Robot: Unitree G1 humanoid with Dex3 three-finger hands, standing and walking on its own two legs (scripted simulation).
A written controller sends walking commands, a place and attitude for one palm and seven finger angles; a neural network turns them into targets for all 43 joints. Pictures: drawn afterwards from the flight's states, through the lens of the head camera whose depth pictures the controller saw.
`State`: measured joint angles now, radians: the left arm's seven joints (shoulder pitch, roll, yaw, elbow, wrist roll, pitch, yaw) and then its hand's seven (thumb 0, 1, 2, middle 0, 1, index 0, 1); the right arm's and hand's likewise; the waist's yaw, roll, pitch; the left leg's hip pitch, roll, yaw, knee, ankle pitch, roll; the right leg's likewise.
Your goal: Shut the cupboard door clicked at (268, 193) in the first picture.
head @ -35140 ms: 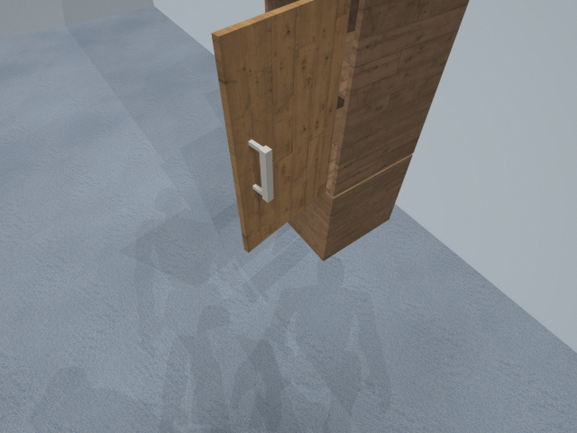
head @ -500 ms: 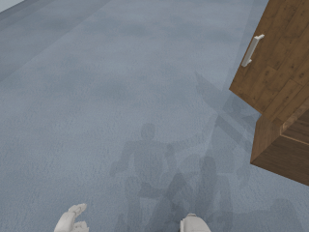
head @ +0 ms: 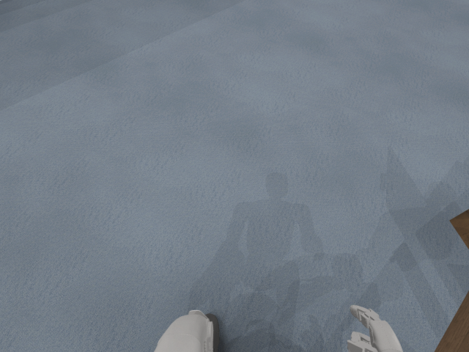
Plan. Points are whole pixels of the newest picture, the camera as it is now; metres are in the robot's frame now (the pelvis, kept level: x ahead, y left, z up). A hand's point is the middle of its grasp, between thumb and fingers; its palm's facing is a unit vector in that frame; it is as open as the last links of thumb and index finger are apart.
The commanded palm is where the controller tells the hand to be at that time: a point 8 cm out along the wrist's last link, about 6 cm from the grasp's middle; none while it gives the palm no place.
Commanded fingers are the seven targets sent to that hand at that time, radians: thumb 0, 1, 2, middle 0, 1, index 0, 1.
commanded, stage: turn to face it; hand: left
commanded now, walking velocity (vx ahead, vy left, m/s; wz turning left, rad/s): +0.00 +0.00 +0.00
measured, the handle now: out of the picture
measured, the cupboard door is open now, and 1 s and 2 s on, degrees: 60 60 60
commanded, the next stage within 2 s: none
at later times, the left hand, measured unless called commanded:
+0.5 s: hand (158, 297) +0.21 +0.17 -0.16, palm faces -0.13 -0.97 -0.22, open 7.4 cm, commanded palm none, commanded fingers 0.00 0.90 0.90 -0.20 -0.30 -0.20 -0.30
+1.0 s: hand (165, 244) +0.32 +0.18 -0.16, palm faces -0.40 -0.89 -0.23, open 7.4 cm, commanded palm none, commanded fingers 0.00 0.90 0.90 -0.20 -0.30 -0.20 -0.30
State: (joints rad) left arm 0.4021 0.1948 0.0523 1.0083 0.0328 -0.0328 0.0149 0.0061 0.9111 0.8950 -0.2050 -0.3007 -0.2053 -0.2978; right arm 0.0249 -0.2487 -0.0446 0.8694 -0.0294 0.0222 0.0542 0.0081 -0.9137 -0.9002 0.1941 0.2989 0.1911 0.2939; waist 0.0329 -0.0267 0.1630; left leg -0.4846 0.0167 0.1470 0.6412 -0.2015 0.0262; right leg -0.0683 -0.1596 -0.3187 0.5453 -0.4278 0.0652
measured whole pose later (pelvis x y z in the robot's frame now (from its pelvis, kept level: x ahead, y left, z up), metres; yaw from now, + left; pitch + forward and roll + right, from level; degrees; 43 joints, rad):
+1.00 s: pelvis +0.14 +0.02 +0.00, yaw -27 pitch +0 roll -1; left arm 0.17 0.28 0.10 0.90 0.03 0.08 -0.02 0.01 0.90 0.90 -0.20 -0.30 -0.20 -0.30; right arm 0.18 -0.20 -0.01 0.86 -0.03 0.02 -0.02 0.01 -0.91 -0.90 0.20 0.30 0.20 0.29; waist 0.01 -0.04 0.09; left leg -0.31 0.07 0.07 0.59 -0.28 0.00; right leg -0.42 0.04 0.05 0.99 -0.52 0.04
